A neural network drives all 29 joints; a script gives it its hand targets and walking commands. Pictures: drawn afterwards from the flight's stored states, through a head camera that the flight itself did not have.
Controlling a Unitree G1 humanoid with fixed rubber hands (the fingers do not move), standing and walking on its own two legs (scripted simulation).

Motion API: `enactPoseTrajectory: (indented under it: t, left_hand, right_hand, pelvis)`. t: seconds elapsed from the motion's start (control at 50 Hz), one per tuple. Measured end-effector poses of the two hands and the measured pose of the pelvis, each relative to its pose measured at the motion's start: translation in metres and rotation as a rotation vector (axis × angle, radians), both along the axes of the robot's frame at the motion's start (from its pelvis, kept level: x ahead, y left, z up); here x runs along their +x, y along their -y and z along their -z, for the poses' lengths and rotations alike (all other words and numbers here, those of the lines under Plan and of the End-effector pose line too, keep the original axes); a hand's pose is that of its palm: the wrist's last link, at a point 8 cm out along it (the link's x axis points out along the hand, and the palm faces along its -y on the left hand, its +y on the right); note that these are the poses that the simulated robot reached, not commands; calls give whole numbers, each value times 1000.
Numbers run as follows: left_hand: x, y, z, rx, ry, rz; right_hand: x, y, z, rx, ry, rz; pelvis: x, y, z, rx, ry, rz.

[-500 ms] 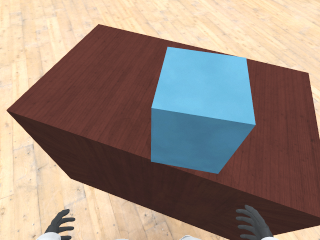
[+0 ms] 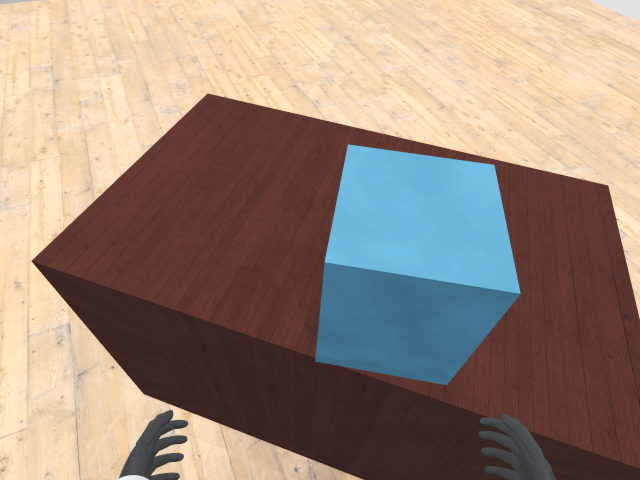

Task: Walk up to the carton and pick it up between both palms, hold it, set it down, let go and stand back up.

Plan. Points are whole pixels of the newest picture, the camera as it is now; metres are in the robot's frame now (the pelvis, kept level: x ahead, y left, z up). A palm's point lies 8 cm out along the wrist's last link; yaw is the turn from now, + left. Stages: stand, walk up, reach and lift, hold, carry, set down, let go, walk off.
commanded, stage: reach and lift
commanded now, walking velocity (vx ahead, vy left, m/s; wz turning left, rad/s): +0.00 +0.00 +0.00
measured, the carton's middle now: (399, 269) +0.41 -0.07 +0.02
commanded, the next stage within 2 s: none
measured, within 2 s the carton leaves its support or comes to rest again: neither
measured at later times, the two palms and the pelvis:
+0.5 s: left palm (166, 451) +0.17 +0.20 -0.04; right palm out of the picture +0.16 -0.24 -0.02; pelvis +0.01 +0.02 +0.00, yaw -2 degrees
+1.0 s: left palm (185, 408) +0.20 +0.18 +0.00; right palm (563, 451) +0.19 -0.24 +0.01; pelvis +0.02 +0.02 +0.00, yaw -2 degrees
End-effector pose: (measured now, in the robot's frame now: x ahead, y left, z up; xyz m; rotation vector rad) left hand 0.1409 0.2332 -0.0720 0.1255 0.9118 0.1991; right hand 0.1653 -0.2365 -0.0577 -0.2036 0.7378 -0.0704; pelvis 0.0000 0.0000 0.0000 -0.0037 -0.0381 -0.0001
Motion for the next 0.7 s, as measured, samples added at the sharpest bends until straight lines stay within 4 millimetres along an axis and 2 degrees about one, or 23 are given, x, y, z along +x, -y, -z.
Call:
enactPoseTrajectory:
  t: [0.12,0.22,0.32,0.44,0.7]
  left_hand:
    - [17,11,-16,-15,111,68]
    - [28,13,-27,-7,171,93]
    - [26,15,-24,-26,180,80]
    - [22,28,-26,-63,234,64]
    - [48,38,-55,-43,413,97]
  right_hand:
    - [-11,-3,2,31,39,53]
    - [-17,-3,-4,42,92,72]
    - [-12,-2,-16,38,130,61]
    - [-5,2,-31,30,163,55]
    - [-3,2,-40,77,268,100]
  pelvis:
    - [5,-11,-2,-7,9,5]
    - [9,-18,-3,-9,21,19]
    - [10,-21,-4,-8,27,28]
    - [12,-21,-4,-8,20,30]
    - [18,-20,-5,-9,13,36]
